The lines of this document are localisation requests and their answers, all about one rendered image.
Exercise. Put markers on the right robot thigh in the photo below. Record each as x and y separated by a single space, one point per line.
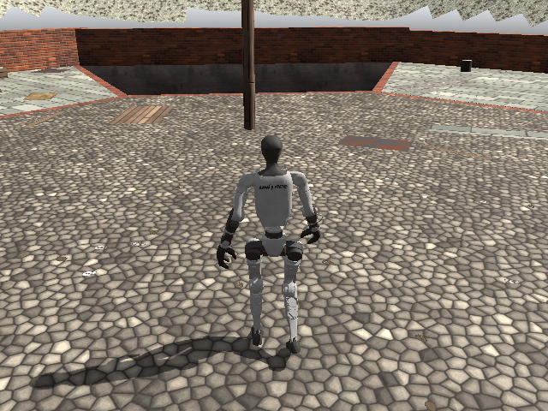
292 259

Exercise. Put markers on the right robot upper arm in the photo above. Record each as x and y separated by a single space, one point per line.
300 181

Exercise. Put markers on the robot right forearm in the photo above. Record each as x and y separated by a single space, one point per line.
313 221

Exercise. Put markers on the robot left forearm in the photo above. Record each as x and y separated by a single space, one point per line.
229 231

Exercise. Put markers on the robot torso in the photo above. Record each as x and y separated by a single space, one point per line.
273 204

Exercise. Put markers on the robot left hand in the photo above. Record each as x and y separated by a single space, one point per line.
221 256

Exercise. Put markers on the left robot upper arm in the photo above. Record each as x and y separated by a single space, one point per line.
241 194

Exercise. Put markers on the robot right hand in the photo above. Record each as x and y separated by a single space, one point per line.
309 232

